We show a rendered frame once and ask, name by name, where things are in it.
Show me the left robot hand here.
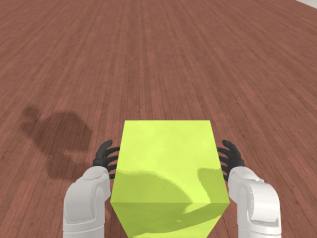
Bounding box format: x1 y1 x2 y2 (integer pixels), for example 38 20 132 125
92 140 120 180

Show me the right robot forearm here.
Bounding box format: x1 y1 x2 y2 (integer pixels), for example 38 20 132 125
228 166 282 238

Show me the right robot hand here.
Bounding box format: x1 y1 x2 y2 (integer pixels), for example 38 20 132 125
216 140 245 182

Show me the left robot forearm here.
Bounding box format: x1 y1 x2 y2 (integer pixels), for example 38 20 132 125
63 166 111 238

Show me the carton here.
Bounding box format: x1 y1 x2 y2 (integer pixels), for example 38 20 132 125
110 120 230 238

